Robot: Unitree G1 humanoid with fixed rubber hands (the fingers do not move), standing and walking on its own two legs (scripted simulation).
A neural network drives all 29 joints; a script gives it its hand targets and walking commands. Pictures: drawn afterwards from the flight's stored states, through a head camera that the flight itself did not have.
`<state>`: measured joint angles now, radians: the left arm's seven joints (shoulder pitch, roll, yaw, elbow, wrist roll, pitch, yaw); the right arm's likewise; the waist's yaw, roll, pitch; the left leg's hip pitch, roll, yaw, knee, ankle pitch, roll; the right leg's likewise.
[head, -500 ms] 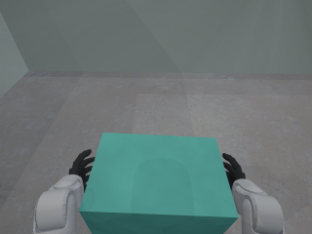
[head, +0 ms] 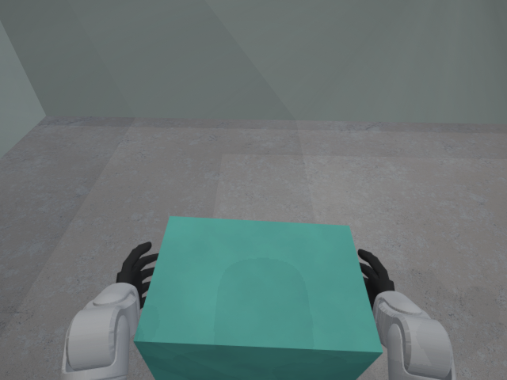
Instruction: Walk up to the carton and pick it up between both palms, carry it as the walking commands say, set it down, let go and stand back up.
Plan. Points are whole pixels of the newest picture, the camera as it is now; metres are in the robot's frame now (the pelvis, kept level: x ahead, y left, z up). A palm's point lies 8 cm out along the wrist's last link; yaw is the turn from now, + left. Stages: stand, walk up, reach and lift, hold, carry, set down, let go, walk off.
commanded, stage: carry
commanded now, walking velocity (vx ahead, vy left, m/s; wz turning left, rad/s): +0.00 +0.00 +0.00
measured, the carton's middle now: (253, 320) +0.25 +0.00 -0.01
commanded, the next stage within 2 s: hold in 0.90 s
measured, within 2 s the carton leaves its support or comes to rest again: neither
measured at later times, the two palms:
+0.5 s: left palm (132, 283) +0.27 +0.18 +0.06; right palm (372, 289) +0.27 -0.18 +0.06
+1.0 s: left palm (140, 294) +0.27 +0.18 +0.03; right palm (368, 297) +0.27 -0.19 +0.02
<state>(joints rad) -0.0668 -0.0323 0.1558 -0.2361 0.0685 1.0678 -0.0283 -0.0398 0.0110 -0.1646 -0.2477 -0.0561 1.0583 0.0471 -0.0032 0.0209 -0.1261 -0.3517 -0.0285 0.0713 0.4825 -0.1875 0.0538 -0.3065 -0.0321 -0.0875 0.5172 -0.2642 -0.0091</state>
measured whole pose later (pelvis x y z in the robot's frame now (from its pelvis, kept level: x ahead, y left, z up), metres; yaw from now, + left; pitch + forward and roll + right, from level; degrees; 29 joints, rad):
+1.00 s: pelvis +0.02 +0.00 +0.01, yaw -1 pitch -3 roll +0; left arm -0.09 0.00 0.14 0.05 0.10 0.82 -0.05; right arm -0.08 0.00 -0.14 0.04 -0.14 0.82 0.08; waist 0.01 0.00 0.02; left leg -0.17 -0.03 0.08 0.41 -0.19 0.05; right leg -0.13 -0.01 -0.04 0.44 -0.26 -0.01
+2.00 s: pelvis +0.01 -0.02 -0.01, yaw -1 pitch +13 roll +0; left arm -0.29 -0.02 0.33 0.46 0.22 0.36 -0.14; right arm -0.26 0.08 -0.30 0.46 -0.18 0.35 0.04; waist 0.06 -0.02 -0.04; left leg -0.57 -0.05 -0.06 0.58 -0.23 0.01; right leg -0.53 0.06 0.06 0.61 -0.30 -0.03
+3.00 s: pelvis -0.04 -0.01 -0.15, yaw -3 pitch +42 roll +0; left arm -0.69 0.04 0.38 0.59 0.16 0.30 -0.06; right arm -0.68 -0.03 -0.37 0.61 -0.10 0.30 0.01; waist 0.03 -0.03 -0.25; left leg -1.60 -0.08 -0.05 1.25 -0.39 0.00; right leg -1.56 0.10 0.07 1.29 -0.46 0.01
